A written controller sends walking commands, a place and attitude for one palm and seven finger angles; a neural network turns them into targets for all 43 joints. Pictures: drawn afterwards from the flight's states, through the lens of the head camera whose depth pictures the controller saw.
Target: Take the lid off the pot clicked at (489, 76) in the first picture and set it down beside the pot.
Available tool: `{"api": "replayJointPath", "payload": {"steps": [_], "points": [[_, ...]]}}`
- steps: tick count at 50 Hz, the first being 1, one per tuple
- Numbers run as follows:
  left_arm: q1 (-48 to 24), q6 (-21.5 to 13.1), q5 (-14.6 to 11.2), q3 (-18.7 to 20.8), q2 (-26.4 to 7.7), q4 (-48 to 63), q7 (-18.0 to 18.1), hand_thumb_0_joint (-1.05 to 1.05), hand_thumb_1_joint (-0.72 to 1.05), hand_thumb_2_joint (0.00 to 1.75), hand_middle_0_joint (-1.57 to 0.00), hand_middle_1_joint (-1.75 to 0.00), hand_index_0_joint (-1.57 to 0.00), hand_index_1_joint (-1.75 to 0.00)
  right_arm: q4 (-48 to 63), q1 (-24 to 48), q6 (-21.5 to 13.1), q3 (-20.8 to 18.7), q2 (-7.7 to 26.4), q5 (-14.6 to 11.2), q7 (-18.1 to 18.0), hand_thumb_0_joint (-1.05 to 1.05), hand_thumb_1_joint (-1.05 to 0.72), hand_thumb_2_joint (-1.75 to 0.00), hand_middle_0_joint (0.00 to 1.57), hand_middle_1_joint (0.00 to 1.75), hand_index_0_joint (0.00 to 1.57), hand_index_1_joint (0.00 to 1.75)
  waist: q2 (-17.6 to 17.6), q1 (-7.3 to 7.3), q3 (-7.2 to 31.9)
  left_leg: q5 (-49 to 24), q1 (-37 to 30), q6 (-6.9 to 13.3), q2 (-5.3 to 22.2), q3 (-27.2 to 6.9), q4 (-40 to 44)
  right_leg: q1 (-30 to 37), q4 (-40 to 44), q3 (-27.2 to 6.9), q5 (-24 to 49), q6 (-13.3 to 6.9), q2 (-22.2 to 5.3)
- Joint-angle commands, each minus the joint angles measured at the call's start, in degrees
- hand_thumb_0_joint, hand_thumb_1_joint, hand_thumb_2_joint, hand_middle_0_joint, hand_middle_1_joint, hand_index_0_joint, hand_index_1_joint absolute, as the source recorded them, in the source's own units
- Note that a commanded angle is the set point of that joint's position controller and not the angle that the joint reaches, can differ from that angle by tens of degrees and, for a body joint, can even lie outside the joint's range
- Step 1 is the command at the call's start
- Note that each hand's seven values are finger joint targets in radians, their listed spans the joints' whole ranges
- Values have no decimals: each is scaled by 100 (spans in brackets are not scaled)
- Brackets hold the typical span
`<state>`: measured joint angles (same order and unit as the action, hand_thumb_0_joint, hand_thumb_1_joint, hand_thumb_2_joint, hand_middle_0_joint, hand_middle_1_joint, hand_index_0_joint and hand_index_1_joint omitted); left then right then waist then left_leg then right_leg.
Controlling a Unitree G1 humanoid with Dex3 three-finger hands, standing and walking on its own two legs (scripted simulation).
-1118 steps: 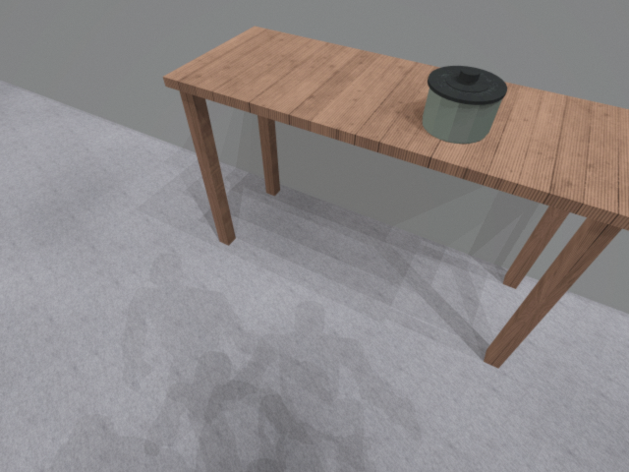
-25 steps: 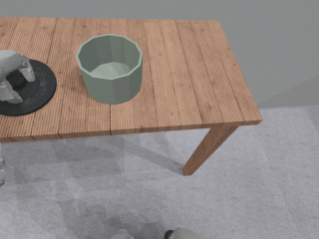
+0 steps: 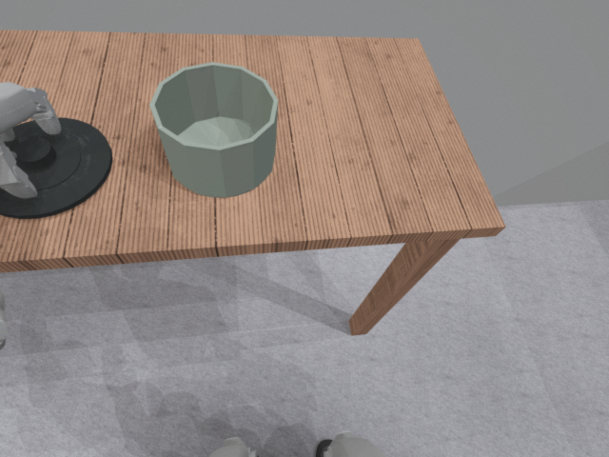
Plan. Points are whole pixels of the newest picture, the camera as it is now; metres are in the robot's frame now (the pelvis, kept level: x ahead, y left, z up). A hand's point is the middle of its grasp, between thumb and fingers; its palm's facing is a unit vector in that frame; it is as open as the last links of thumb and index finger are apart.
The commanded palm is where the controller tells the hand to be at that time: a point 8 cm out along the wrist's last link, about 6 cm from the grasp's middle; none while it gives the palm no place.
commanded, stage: raise the empty hand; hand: left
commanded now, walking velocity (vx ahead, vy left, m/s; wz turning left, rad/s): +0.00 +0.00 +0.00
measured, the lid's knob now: (36, 153) +0.52 +0.33 +0.04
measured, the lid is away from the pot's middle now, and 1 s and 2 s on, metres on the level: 0.24 0.24 0.24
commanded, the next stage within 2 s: draw the hand back to the body in 1.22 s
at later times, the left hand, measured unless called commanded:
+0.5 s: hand out of the picture +0.48 +0.31 +0.14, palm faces -0.39 -0.12 -0.92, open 11.0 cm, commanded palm +0.51 +0.31 +0.20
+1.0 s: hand out of the picture +0.49 +0.32 +0.19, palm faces -0.35 -0.12 -0.93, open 11.0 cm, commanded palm +0.50 +0.31 +0.25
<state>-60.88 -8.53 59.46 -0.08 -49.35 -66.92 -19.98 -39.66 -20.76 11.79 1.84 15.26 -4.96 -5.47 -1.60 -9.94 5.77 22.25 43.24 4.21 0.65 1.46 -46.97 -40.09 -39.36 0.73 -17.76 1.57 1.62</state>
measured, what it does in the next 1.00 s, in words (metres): stands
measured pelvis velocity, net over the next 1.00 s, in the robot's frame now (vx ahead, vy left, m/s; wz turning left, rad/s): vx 0.01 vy -0.01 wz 0.02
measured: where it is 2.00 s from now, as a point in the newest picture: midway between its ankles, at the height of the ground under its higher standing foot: outside the picture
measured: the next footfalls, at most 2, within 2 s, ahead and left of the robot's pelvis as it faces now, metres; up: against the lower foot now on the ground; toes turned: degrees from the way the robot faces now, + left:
none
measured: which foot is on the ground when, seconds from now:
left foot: down 0.00-1.00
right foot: down 0.00-1.00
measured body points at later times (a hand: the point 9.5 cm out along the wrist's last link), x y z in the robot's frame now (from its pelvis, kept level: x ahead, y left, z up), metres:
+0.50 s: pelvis +0.00 +0.00 +0.01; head +0.08 +0.02 +0.45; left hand +0.50 +0.32 +0.19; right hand +0.00 -0.28 -0.11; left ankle -0.01 +0.07 -0.70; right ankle +0.00 -0.15 -0.70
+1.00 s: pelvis +0.01 -0.01 +0.02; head +0.08 +0.01 +0.46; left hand +0.50 +0.32 +0.24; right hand +0.03 -0.28 -0.10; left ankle -0.01 +0.07 -0.70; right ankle +0.00 -0.15 -0.70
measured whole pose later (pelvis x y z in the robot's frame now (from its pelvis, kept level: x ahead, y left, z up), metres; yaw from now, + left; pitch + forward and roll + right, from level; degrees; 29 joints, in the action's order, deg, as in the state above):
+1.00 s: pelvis +0.01 -0.01 +0.02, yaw +1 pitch +14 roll -3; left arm -69.1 -2.0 57.2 -5.5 -49.3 -65.7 -26.5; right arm -40.3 -18.9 12.2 1.6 16.0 -6.2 -4.6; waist -2.0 -8.4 5.4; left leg 19.4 32.9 3.7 -0.2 1.0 -38.5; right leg -29.9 -31.7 0.9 -15.6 1.3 1.0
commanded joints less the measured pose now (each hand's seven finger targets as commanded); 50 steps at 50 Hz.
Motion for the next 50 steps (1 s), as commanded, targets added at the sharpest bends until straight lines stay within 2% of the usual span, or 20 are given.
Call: {"api": "replayJointPath", "payload": {"steps": [1, 2, 5, 7, 12, 13, 15, 16, 18, 19, 23, 27, 30, 32, 34, 37, 41, 43, 46, 50], "points": [[-2788, 71, -66, 275, -1642, 1151, 215, 0, 1, 59, -33, -90, -33, -90, 233, -812, -30, -429, 1114, 48, -43, 0, -90, -90, 20, 30, 20, 30, -1246, 28, 2658, -3743, -3259, -236, 5, -466, 349, -1, 392, 298, 1232, -315, 388], [-2707, 58, -161, 166, -1482, 1052, 172, 0, 1, 59, -33, -90, -33, -90, 215, -824, -53, -389, 1119, 17, -56, 0, -90, -90, 20, 30, 20, 30, -1111, 32, 2469, -3806, -3169, -247, 8, -487, 388, -29, 378, 357, 1188, -314, 392], [-2916, 161, -93, 173, -1608, 1143, 185, 0, 1, 59, -33, -90, -33, -90, 235, -769, -37, -398, 1138, 21, -28, 0, -90, -90, 20, 30, 20, 30, -1129, 63, 2461, -3332, -3108, -221, -14, -500, 524, 69, 469, 311, 1058, -336, 374], [-2976, 172, -169, -106, -1226, 1099, 125, 0, 1, 59, -33, -90, -33, -90, 208, -729, -74, -375, 1129, -6, -35, 0, -90, -90, 20, 30, 20, 30, -1141, 19, 2254, -3347, -3129, -227, 12, -495, 565, -21, 487, 352, 980, -337, 359], [-3120, 229, -211, -42, -1312, 1100, 45, 0, 1, 59, -33, -90, -33, -90, 200, -721, -94, -383, 1143, -1, -35, 0, -90, -90, 20, 30, 20, 30, -966, 37, 2296, -3229, -3163, -198, -12, -510, 639, 143, 552, 348, 1001, -335, 352], [-3162, 253, -142, 67, -1530, 1027, 55, 0, 1, 59, -33, -90, -33, -90, 201, -707, -81, -384, 1152, -3, -39, 0, -90, -90, 20, 30, 20, 30, -947, 57, 2355, -3072, -3098, -201, -19, -507, 661, 220, 557, 297, 974, -327, 350], [-3339, 328, -145, -292, -1110, 1004, 34, 0, 1, 59, -33, -90, -33, -90, 186, -680, -99, -384, 1138, -18, -28, 0, -90, -90, 20, 30, 20, 30, -940, -31, 2158, -2867, -3059, -177, -23, -508, 725, 136, 619, 311, 918, -335, 338], [-3242, 360, -130, -220, -1196, 869, 35, 0, 1, 59, -33, -90, -33, -90, 180, -688, -117, -382, 1143, -22, -24, 0, -90, -90, 20, 30, 20, 30, -830, -4, 2081, -2662, -2977, -155, -33, -502, 746, 177, 634, 313, 831, -336, 338], [-3560, 327, -139, -118, -1380, 1269, 31, 0, 1, 59, -33, -90, -33, -90, 201, -663, -134, -384, 1153, -8, -43, 0, -90, -90, 20, 30, 20, 30, -1071, 45, 2457, -2991, -3244, -197, -7, -520, 775, 300, 618, 287, 977, -337, 325], [-3438, 369, -126, -219, -1215, 1025, 14, 0, 1, 59, -33, -90, -33, -90, 198, -689, -149, -387, 1121, -12, -40, 0, -90, -90, 20, 30, 20, 30, -1017, 16, 2338, -2991, -3216, -173, -45, -507, 740, 275, 655, 287, 991, -338, 334], [-3442, 412, -140, -44, -1525, 978, -41, 0, 1, 59, -33, -90, -33, -90, 204, -649, -148, -360, 1158, -37, -53, 0, -90, -90, 20, 30, 20, 30, -830, 65, 2310, -2904, -3048, -158, -50, -442, 836, 566, 701, 258, 1115, -321, 324], [-3380, 438, -165, -128, -1406, 1067, -101, 0, 1, 59, -33, -90, -33, -90, 234, -606, -174, -359, 1133, -52, -50, 0, -90, -90, 20, 30, 20, 30, -867, 129, 2338, -3143, -3124, -146, -62, -390, 866, 736, 727, 280, 1294, -339, 318], [-3338, 539, -155, -217, -1451, 739, -173, 0, 1, 59, -33, -90, -33, -90, 209, -594, -157, -338, 1164, -85, -65, 0, -90, -90, 20, 30, 20, 30, -551, 43, 2014, -2578, -2730, -59, -110, -289, 935, 885, 816, 222, 1312, -309, 307], [-3614, 519, -203, -324, -1335, 1069, -218, 0, 1, 59, -33, -90, -33, -90, 232, -547, -169, -341, 1153, -91, -78, 0, -90, -90, 20, 30, 20, 30, -799, 77, 2202, -2843, -2956, -73, -98, -311, 969, 905, 813, 243, 1370, -329, 293], [-3680, 489, -135, -4, -1764, 1250, -216, 0, 1, 59, -33, -90, -33, -90, 239, -598, -157, -368, 1133, -62, -77, 0, -90, -90, 20, 30, 20, 30, -1020, 132, 2561, -3296, -3261, -100, -91, -354, 904, 1051, 813, 196, 1592, -322, 297], [-3446, 509, -219, -168, -1506, 1075, -313, 0, 1, 59, -33, -90, -33, -90, 231, -537, -145, -358, 1120, -90, -67, 0, -90, -90, 20, 30, 20, 30, -840, 120, 2328, -3507, -3190, -96, -87, -298, 924, 1075, 863, 231, 1716, -301, 304], [-3583, 592, -188, -135, -1602, 1206, -356, 0, 1, 59, -33, -90, -33, -90, 256, -466, -87, -382, 1133, -78, -8, 0, -90, -90, 20, 30, 20, 30, -823, 124, 2345, -3448, -3215, -86, -84, -304, 985, 1195, 929, 193, 1765, -290, 290], [-3603, 564, -181, -50, -1677, 1424, -370, 0, 1, 59, -33, -90, -33, -90, 304, -411, -54, -388, 1106, -64, 14, 0, -90, -90, 20, 30, 20, 30, -1048, 178, 2546, -3937, -3486, -142, -69, -348, 955, 1215, 908, 207, 1866, -297, 291], [-3493, 691, -237, -317, -1348, 989, -454, 0, 1, 59, -33, -90, -33, -90, 270, -344, -26, -378, 1125, -99, 38, 0, -90, -90, 20, 30, 20, 30, -657, 104, 2037, -3353, -3146, -74, -92, -302, 1048, 1165, 989, 227, 1676, -289, 283], [-3898, 685, -206, -184, -1596, 1448, -469, 0, 1, 59, -33, -90, -33, -90, 315, -276, -19, -378, 1106, -74, 47, 0, -90, -90, 20, 30, 20, 30, -912, 158, 2430, -3646, -3443, -82, -99, -359, 1060, 1338, 999, 200, 1801, -292, 263]]}}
